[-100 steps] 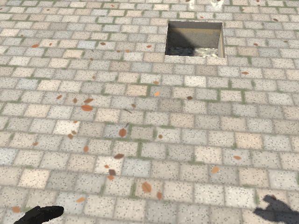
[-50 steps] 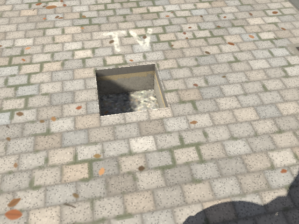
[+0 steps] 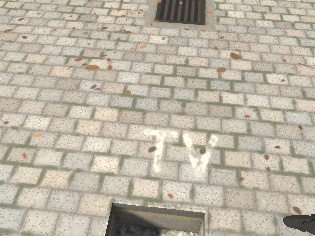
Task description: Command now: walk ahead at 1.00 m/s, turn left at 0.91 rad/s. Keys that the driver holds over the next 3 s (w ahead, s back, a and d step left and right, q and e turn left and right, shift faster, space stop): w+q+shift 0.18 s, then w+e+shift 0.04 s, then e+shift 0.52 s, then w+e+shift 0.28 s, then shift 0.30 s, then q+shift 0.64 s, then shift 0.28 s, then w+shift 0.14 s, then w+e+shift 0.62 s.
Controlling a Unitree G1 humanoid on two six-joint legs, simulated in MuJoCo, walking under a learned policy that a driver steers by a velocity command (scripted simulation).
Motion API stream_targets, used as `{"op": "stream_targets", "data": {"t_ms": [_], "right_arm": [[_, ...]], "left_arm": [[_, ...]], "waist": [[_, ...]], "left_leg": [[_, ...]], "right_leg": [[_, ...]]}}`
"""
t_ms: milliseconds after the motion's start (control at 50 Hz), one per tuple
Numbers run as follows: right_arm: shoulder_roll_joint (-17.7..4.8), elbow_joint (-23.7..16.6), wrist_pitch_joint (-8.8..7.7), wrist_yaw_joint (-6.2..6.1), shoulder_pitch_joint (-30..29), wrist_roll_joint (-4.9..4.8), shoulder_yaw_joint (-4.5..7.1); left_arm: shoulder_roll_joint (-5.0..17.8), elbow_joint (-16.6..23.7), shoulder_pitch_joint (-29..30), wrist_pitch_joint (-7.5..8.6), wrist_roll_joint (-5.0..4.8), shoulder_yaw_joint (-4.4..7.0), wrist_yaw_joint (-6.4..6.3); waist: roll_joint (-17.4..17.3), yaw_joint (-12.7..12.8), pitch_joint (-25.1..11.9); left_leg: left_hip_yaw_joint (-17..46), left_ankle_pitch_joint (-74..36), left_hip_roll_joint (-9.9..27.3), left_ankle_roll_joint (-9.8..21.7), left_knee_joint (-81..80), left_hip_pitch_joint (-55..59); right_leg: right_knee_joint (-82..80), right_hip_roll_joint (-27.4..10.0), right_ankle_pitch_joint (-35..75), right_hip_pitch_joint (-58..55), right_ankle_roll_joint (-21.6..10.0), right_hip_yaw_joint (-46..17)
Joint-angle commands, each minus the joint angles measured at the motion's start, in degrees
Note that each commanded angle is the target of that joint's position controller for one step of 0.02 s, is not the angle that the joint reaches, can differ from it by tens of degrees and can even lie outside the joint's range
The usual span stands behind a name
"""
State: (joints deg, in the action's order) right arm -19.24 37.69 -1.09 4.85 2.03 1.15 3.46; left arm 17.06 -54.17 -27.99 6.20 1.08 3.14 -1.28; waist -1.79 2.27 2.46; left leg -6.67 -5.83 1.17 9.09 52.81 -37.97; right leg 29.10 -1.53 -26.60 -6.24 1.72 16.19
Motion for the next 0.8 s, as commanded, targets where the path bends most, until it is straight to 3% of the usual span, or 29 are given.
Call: {"op": "stream_targets", "data": {"t_ms": [20, 40, 60, 80, 120, 180, 240, 260, 300, 320, 340, 360, 380, 400, 420, 440, 460, 480, 500, 520, 540, 580, 600, 640, 660, 700, 740, 780, 800], "right_arm": [[-11.38, 12.38, 2.23, -3.35, 50.79, 0.17, 5.8], [-12.04, 10.47, 2.15, -3.62, 41.52, -0.54, 5.01], [-13.52, 8.09, 1.71, -3.74, 32.69, -1.01, 3.82], [-11.76, 4.2, 1.11, -3.94, 25.45, -1.1, 3.28], [-12.15, 0.71, -0.54, -5.43, 14.09, 1.19, 3.48], [-12.62, 4.01, -3.2, -5.11, 14.69, 2.42, 3.9], [-9.78, 7.19, -3.67, -4.64, 17.45, -0.01, 3.53], [-7.58, 10.77, -4.49, -5.64, 22.36, -0.27, 3.77], [-6.48, 15.2, -5.09, -6.65, 37.8, 0.91, 3.65], [-5.54, 15.35, -4.74, -6.89, 39.31, 0.8, 3.45], [-5.71, 16.01, -4.37, -7.07, 39.95, 1.29, 3.54], [-0.56, 13.64, -2.24, -7.05, 32.92, -6.5, 2.56], [-5.34, 12.22, -1.77, -5.45, 31.1, -4.5, 2.75], [-6.93, 10.72, -2.47, -4.23, 27.15, -2.24, 2.84], [-1.72, 7.91, -4.07, -3.7, 21.48, -2.84, 0.74], [-3.28, 6.65, -5.38, -4.76, 16.04, -4.57, 0.14], [-5.73, 5.49, -5.87, -4.92, 11.59, -4.71, 0.53], [-7.12, 5.51, -6.51, -4.79, 9.89, -5.08, 1.15], [-7.53, 4.35, -6.42, -5.2, 4.79, -3.96, 1.29], [-5.26, 3.34, -4.96, -5.93, 2.8, -2.56, 0.79], [-2.71, 4.41, -3.77, -6.18, 6.21, -1.93, 0.38], [0.84, 5.19, -1.73, -5.72, 13.24, -1.78, -0.38], [1.91, 2.98, -1.84, -5.35, 13.86, -2.02, -1.24], [2.36, -1.35, -3.31, -6.09, 9.27, 0.94, -2.32], [1.05, -2.3, -4.11, -5.67, 4.85, 0.7, -1.84], [-0.81, -4.42, -3.96, -5.77, 4.3, 0.0, -1.17], [-2.46, -4.29, -3.29, -5.81, 4.38, -0.72, -0.82], [-2.93, -2.96, -2.86, -5.62, 8.45, -2.41, 0.28], [-4.27, -1.91, -2.58, -5.46, 13.72, -2.36, 0.98]], "left_arm": [[13.23, 13.0, 32.03, 1.52, -2.02, 2.82, 0.83], [4.78, 12.64, 32.42, 0.42, 0.07, 1.02, 1.75], [2.13, 17.26, 22.89, 0.5, 2.45, -0.18, 0.79], [3.59, 17.66, 14.99, 0.75, 4.04, -0.5, 0.71], [6.34, 16.0, 11.06, -0.43, 4.44, 0.39, 1.21], [5.89, 16.94, 20.17, -2.33, 3.91, 0.3, 2.06], [4.94, 14.54, 20.37, -1.23, 2.66, 0.51, 4.38], [5.37, 15.0, 25.64, -0.13, 0.79, 1.02, 3.33], [3.8, 19.85, 41.93, 0.85, 2.72, 0.3, 2.22], [2.05, 22.14, 48.37, 1.32, 2.65, -1.04, 2.32], [-0.98, 22.49, 50.67, 1.94, 2.34, -2.01, 2.76], [-5.03, 25.59, 50.54, 4.11, -2.54, -4.31, 4.37], [-3.05, 20.76, 39.79, 3.92, -1.8, -2.44, 5.05], [2.27, 15.28, 19.91, 3.22, -1.7, -0.12, 4.77], [8.43, 10.77, 4.67, 1.76, -2.19, 2.45, 3.69], [10.03, 7.45, -10.13, 0.63, 0.34, 2.97, 3.39], [11.24, 7.59, -8.84, -0.27, 1.87, 3.34, 2.52], [12.13, 7.18, -5.41, -0.02, 1.92, 4.06, 1.26], [12.96, 7.62, -2.24, 0.91, 0.17, 4.0, 0.29], [11.64, 9.26, 6.52, 0.76, -1.73, 4.09, -1.46], [9.54, 9.83, 10.72, -0.06, -1.94, 3.38, -2.58], [5.49, 11.24, 13.16, -2.0, -1.19, 1.91, -2.82], [6.74, 13.71, 19.13, -2.84, -1.72, 1.66, -2.76], [7.79, 15.86, 21.01, -4.65, -2.49, 2.35, -3.04], [7.33, 16.37, 19.63, -3.97, -2.23, 2.45, -3.4], [9.26, 16.37, 18.39, -3.59, -2.82, 3.56, -3.4], [9.97, 17.3, 17.34, -3.78, -3.89, 4.77, -2.48], [6.53, 17.7, 13.87, -4.25, -3.6, 4.83, -1.48], [1.6, 16.78, 8.41, -4.54, -3.13, 3.74, -0.6]], "waist": [[-1.99, -33.08, -14.54], [-17.78, -27.7, 2.09], [-16.99, -12.59, 4.57], [-4.45, -4.85, -0.26], [4.61, 2.7, 2.82], [5.94, 0.94, 3.91], [3.1, -0.32, 4.96], [-2.29, -4.45, 8.4], [-2.64, -14.78, 11.68], [1.49, -17.18, 14.7], [-0.15, -18.46, 14.3], [9.58, -15.12, 9.86], [7.56, -9.69, 1.58], [0.61, 0.03, -6.28], [10.12, 7.78, -17.65], [15.84, 15.96, -29.88], [15.47, 14.48, -34.96], [10.79, 12.15, -29.73], [8.01, 10.41, -22.67], [2.26, 5.21, -10.76], [-0.3, 0.13, -8.08], [9.16, -4.41, -6.24], [9.23, -8.44, -5.74], [2.36, -9.94, -6.24], [0.56, -7.87, -9.69], [5.53, -8.44, -11.54], [7.76, -7.67, -7.59], [7.62, -7.94, -8.26], [0.36, -7.82, -11.17]], "left_leg": [[3.2, 1.22, -3.15, 7.7, 5.06, 70.0], [8.25, -0.5, -2.59, 11.0, -12.13, 52.22], [21.94, -10.22, 1.44, 12.57, -14.8, 49.44], [37.85, -2.0, 6.7, 14.16, -23.42, 43.37], [51.9, 19.01, 12.22, 16.85, -31.68, 21.62], [44.62, 21.41, 9.22, 14.4, -30.37, 8.26], [31.81, 18.75, 5.15, 8.69, -29.9, 13.07], [29.69, 22.44, 4.02, 5.89, -25.72, 25.21], [27.53, 15.81, 3.36, 3.73, -25.13, 45.03], [24.57, 12.07, 0.67, 2.59, -29.22, 43.83], [25.14, 10.1, 2.24, 1.85, -29.57, 43.62], [22.82, 3.92, 4.46, -0.32, -30.52, 37.82], [20.7, -20.77, 4.82, 0.58, -25.77, 29.82], [17.21, -36.58, 3.68, -0.53, -15.33, 22.32], [9.74, -33.21, -0.64, -10.5, 7.17, -2.06], [12.31, 12.94, -5.55, -14.47, 34.07, -7.83], [17.43, 30.52, -5.59, -13.25, 31.44, -4.71], [21.61, 30.51, -2.56, -11.08, 28.29, -6.91], [21.14, 31.76, -1.32, -8.39, 22.75, -10.12], [17.93, 30.19, -0.22, -8.16, 18.35, -9.44], [16.54, 27.55, 1.27, -8.12, 13.23, -4.18], [14.33, 33.35, -1.6, -8.52, 30.28, -3.75], [16.48, 26.79, 0.3, -8.55, 22.48, -2.71], [11.61, 11.66, -0.66, -10.12, -0.16, 12.13], [9.62, 2.78, -3.37, -10.88, -4.35, 21.38], [13.05, -1.61, -3.75, -12.42, -9.92, 26.71], [14.43, 7.15, -2.79, -12.66, -17.38, 22.54], [14.1, 12.52, -0.76, -11.76, -21.16, 27.99], [21.54, 25.87, 6.78, -9.07, -24.52, 36.31]], "right_leg": [[54.72, -4.96, 47.11, 50.88, -0.91, -3.32], [78.71, 5.25, -3.66, 59.25, -1.44, -3.72], [75.42, 2.2, -4.45, 68.97, -0.83, -12.8], [65.86, -0.86, -1.23, 63.63, -0.19, -17.88], [54.01, -4.01, -2.45, 54.58, 2.63, -21.78], [38.76, -6.36, 14.55, 40.1, 1.47, -23.37], [27.69, -7.95, 31.64, 34.79, -3.68, -21.56], [25.94, -9.62, 33.49, 46.3, -4.83, -24.93], [21.23, -7.45, 26.29, 64.66, -5.61, -19.39], [9.41, -5.64, 24.85, 64.27, -4.6, -14.73], [6.84, -6.09, 29.02, 59.45, -4.74, -14.4], [-7.23, -2.13, 35.65, 47.94, -5.24, -11.36], [2.98, 4.93, 32.19, 26.2, -7.06, -4.58], [11.14, 4.91, 34.66, 7.23, -11.33, -6.4], [12.43, -8.86, 37.47, -22.46, -21.25, -26.42], [2.01, -20.86, 39.84, -31.01, -28.13, -51.1], [-1.56, -17.73, 39.02, -29.49, -24.05, -56.91], [-2.82, -17.76, 32.23, -22.62, -21.92, -55.05], [-4.39, -17.05, 25.73, -14.44, -19.44, -53.85], [-6.62, -15.53, 30.17, 1.05, -17.69, -51.18], [-8.69, -14.46, 30.19, 10.56, -16.75, -48.17], [-12.07, -13.9, 26.84, 21.73, -17.93, -49.22], [-14.95, -11.01, 19.54, 29.02, -15.52, -46.31], [-13.04, -2.4, 28.99, 43.17, -13.24, -32.86], [-12.13, 0.65, 30.09, 45.53, -12.14, -29.03], [-10.81, -0.03, 23.64, 42.84, -10.82, -31.81], [-7.22, 0.25, 19.41, 35.23, -9.06, -34.85], [0.61, 0.53, 0.19, 35.88, -7.69, -37.89], [16.3, 4.05, -11.72, 41.81, -6.05, -32.97]]}}
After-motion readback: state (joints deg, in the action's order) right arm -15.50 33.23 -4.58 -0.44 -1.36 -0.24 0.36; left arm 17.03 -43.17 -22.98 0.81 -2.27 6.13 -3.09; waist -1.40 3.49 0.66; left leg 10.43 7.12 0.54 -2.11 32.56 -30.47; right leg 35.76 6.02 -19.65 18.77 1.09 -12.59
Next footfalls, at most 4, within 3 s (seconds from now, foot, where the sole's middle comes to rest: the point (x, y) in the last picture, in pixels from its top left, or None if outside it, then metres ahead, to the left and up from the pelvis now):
0.02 left None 0.14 0.04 -0.75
0.38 right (201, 188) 0.70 -0.15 -0.75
0.80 left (143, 153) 0.88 0.13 -0.75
1.30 right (212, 138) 0.98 -0.22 -0.75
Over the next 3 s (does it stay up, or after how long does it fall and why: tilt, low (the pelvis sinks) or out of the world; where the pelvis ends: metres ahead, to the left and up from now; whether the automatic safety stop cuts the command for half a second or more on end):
stays up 1.30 -0.07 -0.01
